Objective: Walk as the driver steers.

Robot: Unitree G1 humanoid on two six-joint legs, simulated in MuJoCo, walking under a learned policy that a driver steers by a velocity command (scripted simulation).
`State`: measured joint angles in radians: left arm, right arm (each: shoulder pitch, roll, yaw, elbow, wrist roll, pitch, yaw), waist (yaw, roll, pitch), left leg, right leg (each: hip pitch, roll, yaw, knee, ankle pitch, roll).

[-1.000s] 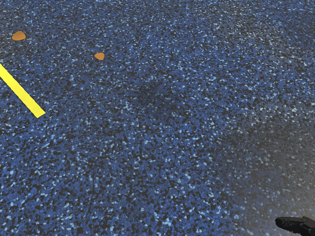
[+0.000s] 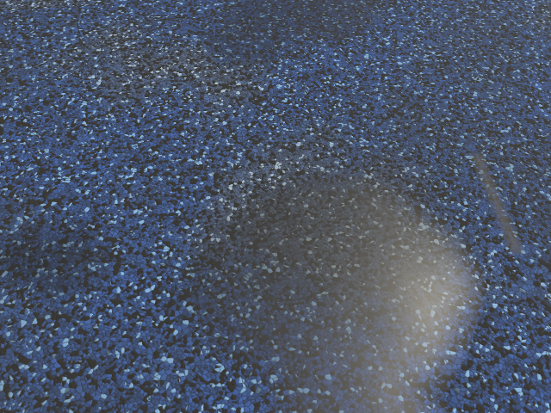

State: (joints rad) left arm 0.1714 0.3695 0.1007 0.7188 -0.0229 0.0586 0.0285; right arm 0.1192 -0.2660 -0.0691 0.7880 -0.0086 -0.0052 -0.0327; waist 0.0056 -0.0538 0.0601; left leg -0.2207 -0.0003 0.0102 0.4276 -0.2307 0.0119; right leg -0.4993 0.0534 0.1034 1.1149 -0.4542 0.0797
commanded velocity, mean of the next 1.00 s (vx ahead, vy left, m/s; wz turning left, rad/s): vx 0.00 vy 0.00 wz -0.21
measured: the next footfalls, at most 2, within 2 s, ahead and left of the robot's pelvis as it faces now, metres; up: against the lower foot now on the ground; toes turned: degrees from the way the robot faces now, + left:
right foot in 0.24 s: +0.03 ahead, -0.16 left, +0.00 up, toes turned -8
left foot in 0.62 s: +0.06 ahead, +0.08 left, +0.00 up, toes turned -9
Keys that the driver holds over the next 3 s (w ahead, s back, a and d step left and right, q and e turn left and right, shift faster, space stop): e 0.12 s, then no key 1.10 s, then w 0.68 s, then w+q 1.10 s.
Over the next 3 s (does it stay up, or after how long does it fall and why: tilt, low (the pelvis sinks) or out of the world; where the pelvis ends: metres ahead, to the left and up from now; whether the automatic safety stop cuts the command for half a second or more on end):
stays up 0.87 -0.04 -0.02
